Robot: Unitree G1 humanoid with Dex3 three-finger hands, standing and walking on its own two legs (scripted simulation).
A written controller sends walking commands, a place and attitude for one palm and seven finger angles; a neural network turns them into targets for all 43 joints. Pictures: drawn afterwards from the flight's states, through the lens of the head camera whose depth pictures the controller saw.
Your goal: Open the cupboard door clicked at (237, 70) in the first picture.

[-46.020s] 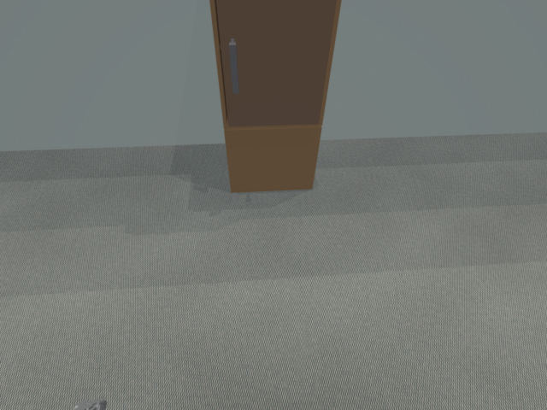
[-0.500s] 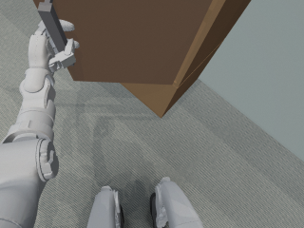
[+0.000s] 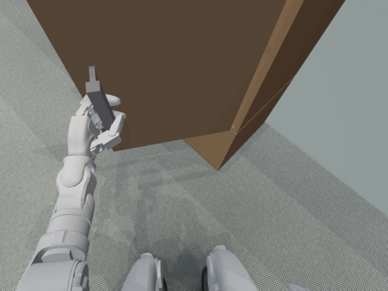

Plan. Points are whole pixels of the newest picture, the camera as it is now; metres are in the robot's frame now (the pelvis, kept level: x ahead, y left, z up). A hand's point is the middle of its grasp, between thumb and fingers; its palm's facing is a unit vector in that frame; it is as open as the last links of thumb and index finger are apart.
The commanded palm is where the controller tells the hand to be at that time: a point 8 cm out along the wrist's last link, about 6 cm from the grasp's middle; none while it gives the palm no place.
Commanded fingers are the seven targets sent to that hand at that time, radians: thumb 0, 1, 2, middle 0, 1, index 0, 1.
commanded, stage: pull the door open along its arc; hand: left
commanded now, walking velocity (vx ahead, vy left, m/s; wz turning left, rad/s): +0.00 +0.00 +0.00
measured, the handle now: (105, 106) +0.48 +0.17 +0.02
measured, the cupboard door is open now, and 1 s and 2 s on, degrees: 57 89 89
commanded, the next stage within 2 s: open thumb and fingers to let go in 0.58 s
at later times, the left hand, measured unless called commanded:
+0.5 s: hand (159, 190) +0.31 +0.06 +0.02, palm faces +0.35 -0.94 -0.01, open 6.4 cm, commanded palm +0.24 +0.10 +0.02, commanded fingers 0.00 0.90 0.90 -0.40 -1.35 -0.40 -1.35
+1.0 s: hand (176, 202) +0.28 +0.02 +0.02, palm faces +0.35 -0.94 -0.02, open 8.4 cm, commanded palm +0.24 +0.08 +0.02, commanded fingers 0.00 -0.29 0.39 -0.31 -1.22 -0.31 -1.22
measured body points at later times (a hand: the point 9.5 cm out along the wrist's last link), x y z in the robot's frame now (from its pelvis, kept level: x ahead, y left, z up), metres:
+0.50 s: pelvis +0.00 -0.04 +0.00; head +0.08 -0.04 +0.44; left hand +0.28 +0.10 +0.02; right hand +0.18 -0.24 -0.11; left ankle -0.01 +0.09 -0.64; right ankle +0.01 -0.12 -0.64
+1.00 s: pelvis -0.02 -0.06 -0.01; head +0.07 -0.07 +0.43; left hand +0.26 +0.07 +0.02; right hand +0.17 -0.26 -0.13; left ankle -0.01 +0.09 -0.64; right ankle +0.01 -0.12 -0.64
